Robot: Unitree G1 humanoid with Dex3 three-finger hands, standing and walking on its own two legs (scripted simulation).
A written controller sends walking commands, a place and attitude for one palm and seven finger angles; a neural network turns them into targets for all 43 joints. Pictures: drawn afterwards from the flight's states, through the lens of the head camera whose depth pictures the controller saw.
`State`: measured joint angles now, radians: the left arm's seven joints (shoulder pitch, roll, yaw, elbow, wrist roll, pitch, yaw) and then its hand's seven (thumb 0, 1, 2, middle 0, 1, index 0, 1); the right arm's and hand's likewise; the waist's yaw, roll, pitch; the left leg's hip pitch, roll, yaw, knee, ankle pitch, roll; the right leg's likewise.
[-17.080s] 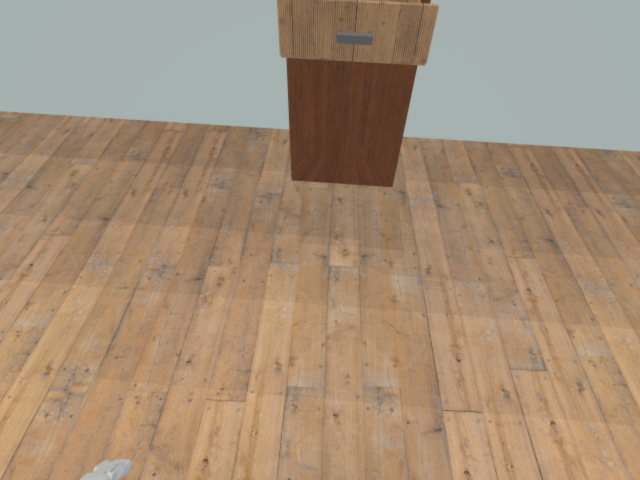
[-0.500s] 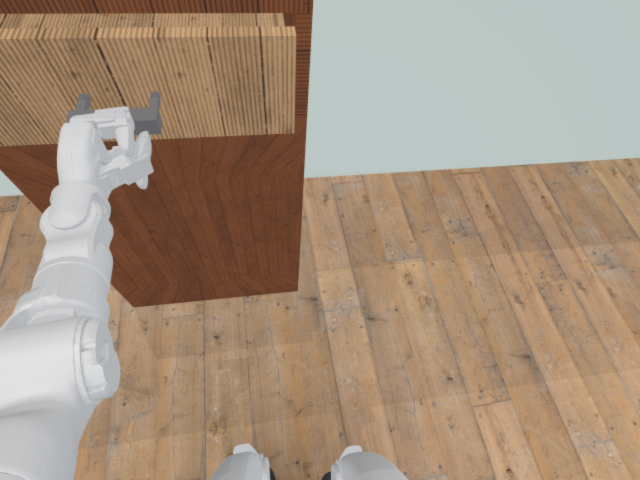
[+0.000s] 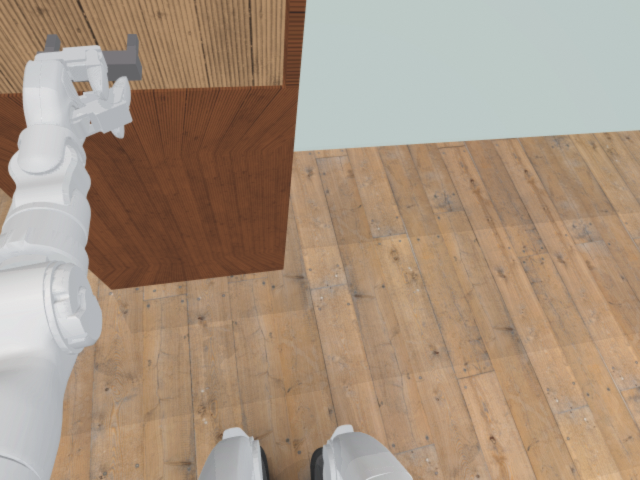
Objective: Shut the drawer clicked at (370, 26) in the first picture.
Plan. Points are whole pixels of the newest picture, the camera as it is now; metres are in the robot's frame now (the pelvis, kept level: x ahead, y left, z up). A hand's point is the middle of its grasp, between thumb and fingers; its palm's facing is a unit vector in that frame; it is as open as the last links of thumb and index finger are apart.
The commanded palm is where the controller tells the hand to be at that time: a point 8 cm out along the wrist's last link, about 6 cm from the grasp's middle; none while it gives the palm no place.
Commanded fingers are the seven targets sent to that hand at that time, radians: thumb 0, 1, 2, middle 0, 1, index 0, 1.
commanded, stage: push the drawer shut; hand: left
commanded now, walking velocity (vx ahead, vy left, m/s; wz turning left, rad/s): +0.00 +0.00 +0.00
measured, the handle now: (92, 54) +0.62 +0.20 +0.10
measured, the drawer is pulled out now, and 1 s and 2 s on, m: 0.00 0.00 0.00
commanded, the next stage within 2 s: pull the fist back off the drawer in 0.14 s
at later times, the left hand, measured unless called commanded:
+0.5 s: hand (115, 99) +0.55 +0.17 +0.10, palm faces +0.05 -1.00 -0.04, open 3.5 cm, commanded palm +0.55 +0.20 +0.11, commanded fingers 0.00 0.90 0.90 -1.40 -1.60 -1.40 -1.60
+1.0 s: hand (106, 98) +0.54 +0.18 +0.11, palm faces +0.09 -1.00 -0.02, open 3.3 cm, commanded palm +0.50 +0.21 +0.11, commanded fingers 0.00 0.90 0.90 -1.40 -1.60 -1.40 -1.60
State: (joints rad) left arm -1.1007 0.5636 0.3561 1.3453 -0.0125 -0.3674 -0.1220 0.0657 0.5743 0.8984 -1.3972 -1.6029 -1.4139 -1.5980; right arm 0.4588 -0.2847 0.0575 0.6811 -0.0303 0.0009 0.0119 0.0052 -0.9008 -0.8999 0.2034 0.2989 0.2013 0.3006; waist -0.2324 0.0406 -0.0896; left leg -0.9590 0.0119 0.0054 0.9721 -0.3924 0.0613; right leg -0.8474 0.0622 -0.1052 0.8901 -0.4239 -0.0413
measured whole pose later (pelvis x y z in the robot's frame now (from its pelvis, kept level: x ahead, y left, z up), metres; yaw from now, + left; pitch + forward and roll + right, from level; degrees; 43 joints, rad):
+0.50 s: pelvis -0.01 +0.00 +0.00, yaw +0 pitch +22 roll -5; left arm -1.17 0.60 0.33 1.38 -0.01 -0.33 -0.11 0.08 0.56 0.90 -1.40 -1.60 -1.42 -1.60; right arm 0.47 -0.30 0.07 0.68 -0.04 -0.05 0.00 0.00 -0.90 -0.90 0.20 0.30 0.20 0.30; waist -0.26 0.04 -0.08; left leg -1.00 0.01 0.00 0.98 -0.37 0.07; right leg -0.88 0.06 -0.11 0.89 -0.40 -0.04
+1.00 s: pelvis +0.02 +0.00 +0.01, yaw -2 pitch +19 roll -3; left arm -0.88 0.48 0.39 1.14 -0.07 -0.35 -0.11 0.03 0.85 0.89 -1.40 -1.60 -1.40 -1.60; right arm 0.45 -0.27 0.04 0.62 -0.01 0.07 0.04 0.01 -0.90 -0.90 0.20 0.30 0.20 0.30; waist -0.18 0.04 -0.12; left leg -0.82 0.03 0.05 0.92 -0.42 0.06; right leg -0.73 0.08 -0.06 0.84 -0.44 -0.04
